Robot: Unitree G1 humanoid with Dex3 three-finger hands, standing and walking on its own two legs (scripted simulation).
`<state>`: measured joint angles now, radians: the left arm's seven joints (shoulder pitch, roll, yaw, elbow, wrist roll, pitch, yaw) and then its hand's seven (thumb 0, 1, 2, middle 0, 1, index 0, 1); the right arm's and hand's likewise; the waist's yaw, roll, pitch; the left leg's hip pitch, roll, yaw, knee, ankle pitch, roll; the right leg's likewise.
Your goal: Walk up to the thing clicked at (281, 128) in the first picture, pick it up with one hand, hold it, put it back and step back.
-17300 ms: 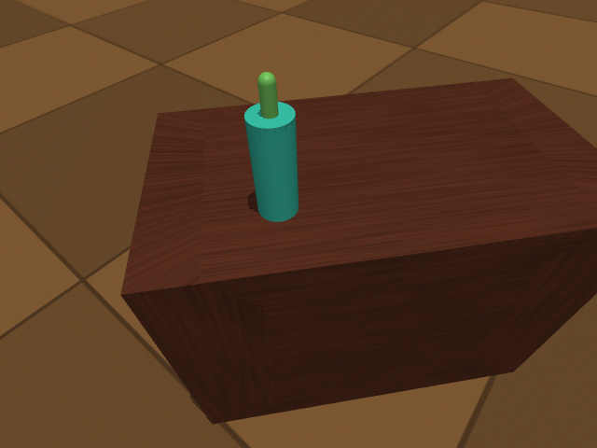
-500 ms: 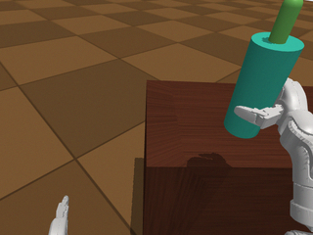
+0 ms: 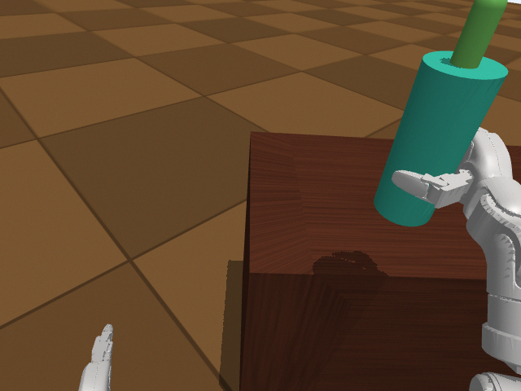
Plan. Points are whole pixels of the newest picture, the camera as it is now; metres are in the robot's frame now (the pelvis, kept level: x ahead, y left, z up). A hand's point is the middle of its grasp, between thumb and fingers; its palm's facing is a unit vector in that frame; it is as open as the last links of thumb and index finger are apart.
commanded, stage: hold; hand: right
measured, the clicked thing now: (437, 123) +0.34 -0.16 +0.32
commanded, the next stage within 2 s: crouch in 1.16 s
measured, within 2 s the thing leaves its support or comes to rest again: neither
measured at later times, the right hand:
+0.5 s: hand (426, 170) +0.33 -0.17 +0.26, palm faces +0.16 +0.99 -0.06, open 11.1 cm
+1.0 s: hand (431, 165) +0.34 -0.18 +0.26, palm faces +0.19 +0.98 -0.05, open 11.1 cm
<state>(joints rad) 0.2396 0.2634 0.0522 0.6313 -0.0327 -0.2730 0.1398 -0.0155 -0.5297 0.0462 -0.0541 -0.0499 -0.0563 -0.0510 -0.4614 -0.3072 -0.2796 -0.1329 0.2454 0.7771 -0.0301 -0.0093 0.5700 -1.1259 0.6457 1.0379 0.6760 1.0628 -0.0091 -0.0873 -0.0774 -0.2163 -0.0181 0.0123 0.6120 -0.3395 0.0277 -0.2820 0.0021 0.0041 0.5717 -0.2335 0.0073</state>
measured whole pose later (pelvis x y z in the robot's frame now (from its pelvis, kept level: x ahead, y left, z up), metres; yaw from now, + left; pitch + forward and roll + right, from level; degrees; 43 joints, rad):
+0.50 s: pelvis +0.00 +0.00 +0.00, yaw +0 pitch -4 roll +0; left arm 0.23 0.26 0.05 0.64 -0.03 -0.29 0.15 -0.01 -0.53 0.05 -0.06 -0.05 -0.06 -0.05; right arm -0.42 -0.30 -0.25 -0.17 0.24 0.75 -0.04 -0.01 0.57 -1.13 0.65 1.03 0.68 1.06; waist -0.02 -0.08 -0.07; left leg -0.20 -0.02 0.02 0.61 -0.34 0.02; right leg -0.28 0.00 0.01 0.58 -0.24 0.00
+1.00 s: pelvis +0.00 +0.00 +0.00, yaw +0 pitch -4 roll +0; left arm 0.25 0.26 0.06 0.64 -0.03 -0.27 0.14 -0.01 -0.53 0.05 -0.05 -0.05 -0.05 -0.05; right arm -0.43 -0.29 -0.27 -0.16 0.23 0.75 -0.05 -0.01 0.57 -1.13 0.65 1.04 0.68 1.06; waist -0.02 -0.08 -0.08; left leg -0.19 -0.02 0.02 0.60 -0.34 0.03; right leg -0.27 0.00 0.01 0.57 -0.24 0.00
